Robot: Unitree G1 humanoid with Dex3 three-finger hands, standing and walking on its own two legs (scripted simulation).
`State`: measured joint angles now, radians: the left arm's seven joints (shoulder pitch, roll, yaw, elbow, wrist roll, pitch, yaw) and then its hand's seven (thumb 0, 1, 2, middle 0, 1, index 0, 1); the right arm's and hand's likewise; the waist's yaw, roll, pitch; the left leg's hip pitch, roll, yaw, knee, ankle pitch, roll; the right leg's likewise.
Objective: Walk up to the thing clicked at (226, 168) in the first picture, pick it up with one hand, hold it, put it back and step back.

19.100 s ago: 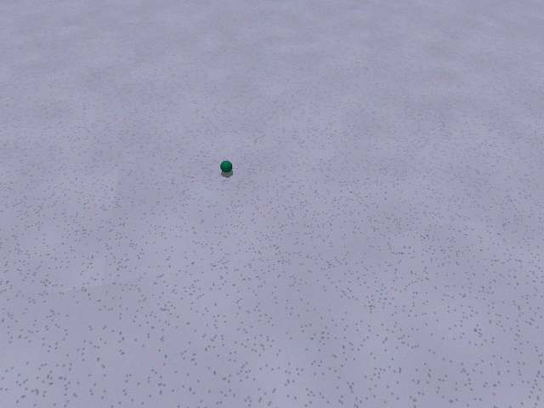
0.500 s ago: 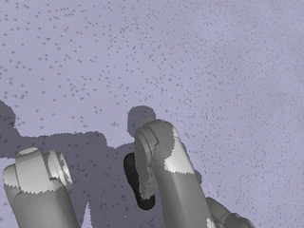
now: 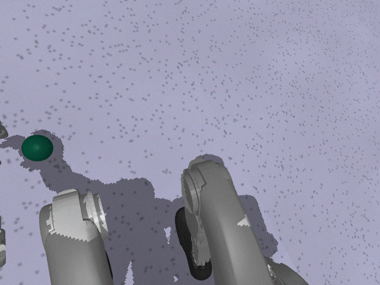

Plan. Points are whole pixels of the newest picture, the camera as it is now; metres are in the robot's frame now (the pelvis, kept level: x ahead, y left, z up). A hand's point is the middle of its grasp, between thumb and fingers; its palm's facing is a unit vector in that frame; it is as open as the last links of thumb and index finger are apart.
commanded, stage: go down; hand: left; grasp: from above
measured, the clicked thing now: (37, 148) +0.44 +0.26 -0.28
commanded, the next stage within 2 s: none
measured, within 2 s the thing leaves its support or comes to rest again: neither
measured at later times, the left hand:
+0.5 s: hand out of the picture +0.38 +0.35 +0.00, palm faces -0.36 -0.07 -0.93, open 12.1 cm
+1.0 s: hand out of the picture +0.36 +0.35 +0.10, palm faces -0.40 -0.08 -0.91, open 13.8 cm
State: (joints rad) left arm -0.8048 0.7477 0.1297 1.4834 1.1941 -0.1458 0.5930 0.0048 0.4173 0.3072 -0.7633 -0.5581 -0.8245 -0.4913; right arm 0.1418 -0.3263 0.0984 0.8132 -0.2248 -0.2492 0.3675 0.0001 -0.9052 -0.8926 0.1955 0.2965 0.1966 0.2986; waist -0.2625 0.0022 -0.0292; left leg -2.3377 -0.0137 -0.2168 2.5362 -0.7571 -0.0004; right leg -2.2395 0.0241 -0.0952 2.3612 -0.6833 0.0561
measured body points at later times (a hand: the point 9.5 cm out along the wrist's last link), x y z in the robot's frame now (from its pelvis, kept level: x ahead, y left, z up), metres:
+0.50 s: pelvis -0.02 -0.02 +0.09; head +0.16 +0.03 +0.50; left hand +0.39 +0.35 +0.05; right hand +0.12 -0.28 -0.04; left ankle +0.05 +0.12 -0.28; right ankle +0.11 -0.14 -0.28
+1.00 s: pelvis -0.01 -0.01 +0.18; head +0.16 +0.05 +0.59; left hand +0.37 +0.35 +0.15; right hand +0.14 -0.26 +0.05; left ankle +0.05 +0.12 -0.28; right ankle +0.11 -0.14 -0.28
